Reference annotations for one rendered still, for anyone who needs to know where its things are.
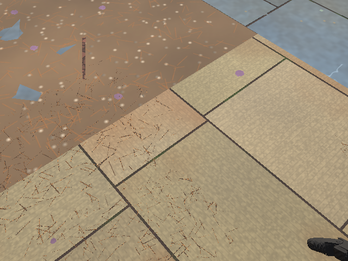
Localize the robot right hand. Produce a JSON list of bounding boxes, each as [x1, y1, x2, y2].
[[307, 238, 348, 261]]

